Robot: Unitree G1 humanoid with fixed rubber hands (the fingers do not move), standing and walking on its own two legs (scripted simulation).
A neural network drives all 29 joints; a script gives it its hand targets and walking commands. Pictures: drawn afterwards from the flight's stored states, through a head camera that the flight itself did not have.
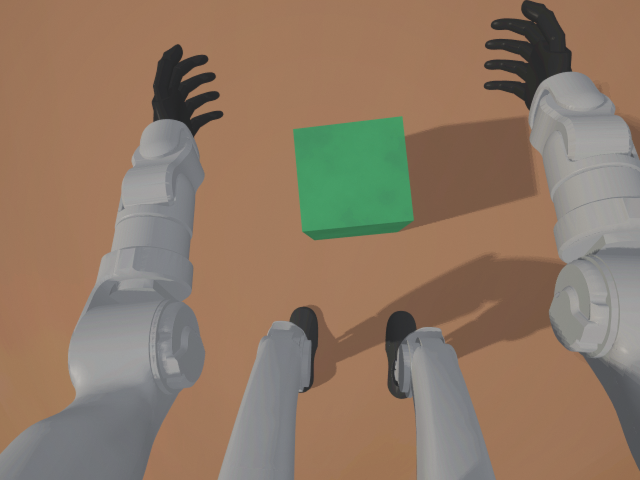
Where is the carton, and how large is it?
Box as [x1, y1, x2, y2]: [293, 116, 413, 239]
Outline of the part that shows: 401,116 293,129 301,223 303,232 313,239 394,232 413,220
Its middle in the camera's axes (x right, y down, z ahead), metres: +0.07 -0.12 +0.85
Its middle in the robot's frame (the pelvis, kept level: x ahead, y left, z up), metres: +0.52 +0.02 -0.52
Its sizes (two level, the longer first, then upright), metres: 0.210 0.200 0.250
